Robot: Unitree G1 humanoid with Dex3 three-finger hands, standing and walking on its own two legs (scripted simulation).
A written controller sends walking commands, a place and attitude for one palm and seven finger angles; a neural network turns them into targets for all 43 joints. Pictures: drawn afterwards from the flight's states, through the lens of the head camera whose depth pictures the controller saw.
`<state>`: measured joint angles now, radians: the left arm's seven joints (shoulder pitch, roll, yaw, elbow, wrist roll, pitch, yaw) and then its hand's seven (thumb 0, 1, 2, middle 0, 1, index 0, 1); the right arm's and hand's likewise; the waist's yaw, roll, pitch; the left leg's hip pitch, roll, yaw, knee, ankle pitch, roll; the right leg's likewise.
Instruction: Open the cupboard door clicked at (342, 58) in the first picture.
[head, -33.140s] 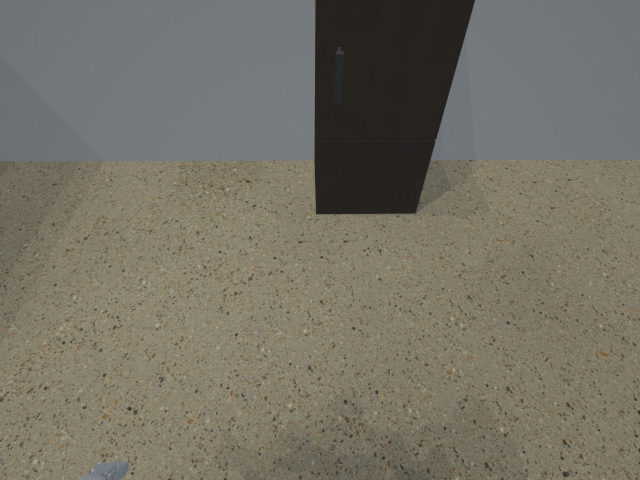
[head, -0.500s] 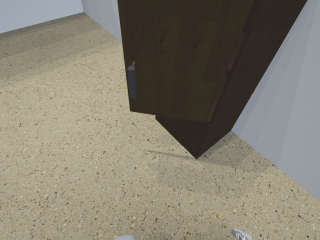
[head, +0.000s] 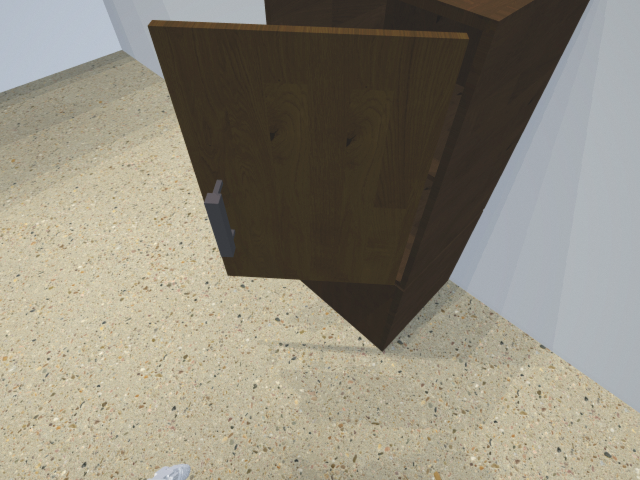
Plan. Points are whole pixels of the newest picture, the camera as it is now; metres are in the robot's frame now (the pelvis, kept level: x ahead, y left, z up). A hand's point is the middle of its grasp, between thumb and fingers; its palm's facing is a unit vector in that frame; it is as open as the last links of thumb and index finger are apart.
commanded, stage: come to a stop and stand still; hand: left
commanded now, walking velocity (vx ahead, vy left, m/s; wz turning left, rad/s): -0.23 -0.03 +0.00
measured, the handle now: (223, 219) +0.58 +0.20 -0.10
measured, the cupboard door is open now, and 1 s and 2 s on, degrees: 41 41 41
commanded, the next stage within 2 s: look again from close up in 0.76 s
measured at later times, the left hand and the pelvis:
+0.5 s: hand out of the picture +0.02 +0.19 -0.17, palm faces +0.02 -0.96 -0.28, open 7.4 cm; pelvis -0.02 -0.01 -0.01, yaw -1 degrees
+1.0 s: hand out of the picture +0.02 +0.20 -0.17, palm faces -0.06 -0.97 -0.22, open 7.4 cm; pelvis -0.02 +0.01 +0.00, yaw -1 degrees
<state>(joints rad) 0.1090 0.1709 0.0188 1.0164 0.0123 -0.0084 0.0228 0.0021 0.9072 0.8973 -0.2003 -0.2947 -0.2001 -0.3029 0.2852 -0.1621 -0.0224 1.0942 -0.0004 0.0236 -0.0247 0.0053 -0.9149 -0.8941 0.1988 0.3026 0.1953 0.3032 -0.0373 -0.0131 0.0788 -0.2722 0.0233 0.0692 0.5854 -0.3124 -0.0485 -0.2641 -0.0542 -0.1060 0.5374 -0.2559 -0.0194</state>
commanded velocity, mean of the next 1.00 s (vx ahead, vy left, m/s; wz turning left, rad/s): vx -0.03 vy -0.01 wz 0.00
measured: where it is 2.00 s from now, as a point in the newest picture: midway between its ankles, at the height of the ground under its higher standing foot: outside the picture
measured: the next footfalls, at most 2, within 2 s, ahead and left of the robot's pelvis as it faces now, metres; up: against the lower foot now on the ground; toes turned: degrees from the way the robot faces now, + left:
left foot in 0.02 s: +0.04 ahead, +0.11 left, +0.00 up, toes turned +1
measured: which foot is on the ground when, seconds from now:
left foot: up 0.00-0.00, down 0.02-1.00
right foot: down 0.00-1.00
